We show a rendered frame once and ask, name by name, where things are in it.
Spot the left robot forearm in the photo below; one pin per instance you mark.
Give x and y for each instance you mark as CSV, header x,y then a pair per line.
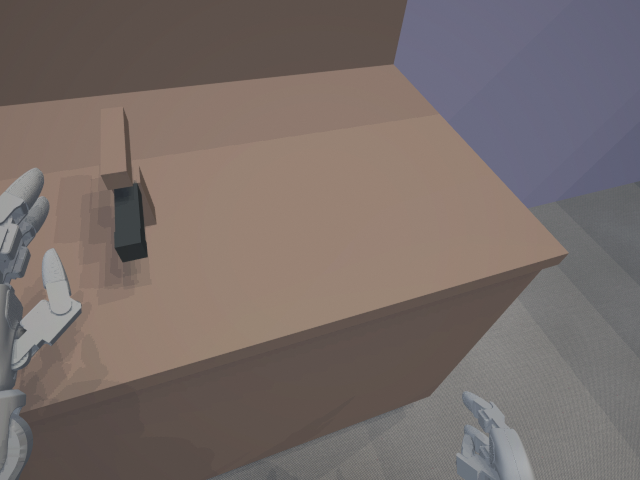
x,y
16,438

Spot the tap lever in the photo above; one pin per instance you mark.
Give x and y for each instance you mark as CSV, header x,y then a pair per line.
x,y
129,235

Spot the robot left hand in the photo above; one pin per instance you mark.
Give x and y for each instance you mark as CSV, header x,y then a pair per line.
x,y
22,214

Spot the counter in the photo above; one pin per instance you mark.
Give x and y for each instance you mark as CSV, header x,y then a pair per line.
x,y
323,247

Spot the robot right hand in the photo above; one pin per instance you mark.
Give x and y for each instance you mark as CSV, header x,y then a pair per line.
x,y
502,456

